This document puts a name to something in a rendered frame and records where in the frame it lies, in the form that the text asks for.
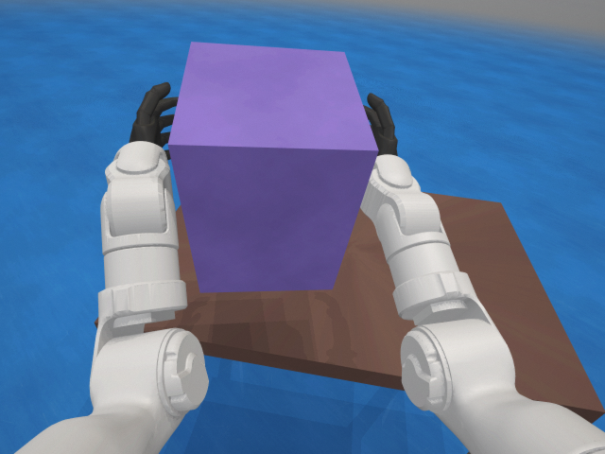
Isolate left robot hand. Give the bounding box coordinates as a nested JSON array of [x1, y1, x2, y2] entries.
[[129, 82, 179, 160]]

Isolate left robot upper arm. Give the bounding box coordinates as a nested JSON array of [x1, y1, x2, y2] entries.
[[14, 328, 209, 454]]

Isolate table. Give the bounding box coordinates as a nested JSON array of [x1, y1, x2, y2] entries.
[[95, 192, 605, 454]]

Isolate left robot forearm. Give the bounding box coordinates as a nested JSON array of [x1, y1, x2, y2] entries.
[[90, 141, 187, 405]]

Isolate right robot hand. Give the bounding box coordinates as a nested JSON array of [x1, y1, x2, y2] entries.
[[363, 93, 398, 156]]

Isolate carton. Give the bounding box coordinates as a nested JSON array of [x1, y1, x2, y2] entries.
[[168, 42, 379, 293]]

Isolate right robot upper arm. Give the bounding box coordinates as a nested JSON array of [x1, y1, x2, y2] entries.
[[401, 318, 605, 454]]

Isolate right robot forearm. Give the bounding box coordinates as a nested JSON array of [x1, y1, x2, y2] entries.
[[360, 154, 515, 381]]

